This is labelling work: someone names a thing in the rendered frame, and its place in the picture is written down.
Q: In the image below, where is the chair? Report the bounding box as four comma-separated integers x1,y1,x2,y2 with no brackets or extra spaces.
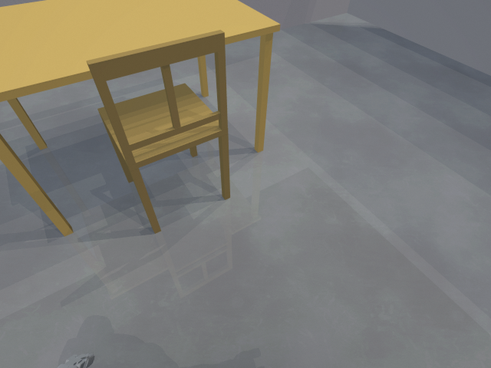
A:
86,30,230,234

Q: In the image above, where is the table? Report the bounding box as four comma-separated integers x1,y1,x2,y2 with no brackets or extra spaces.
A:
0,0,280,237

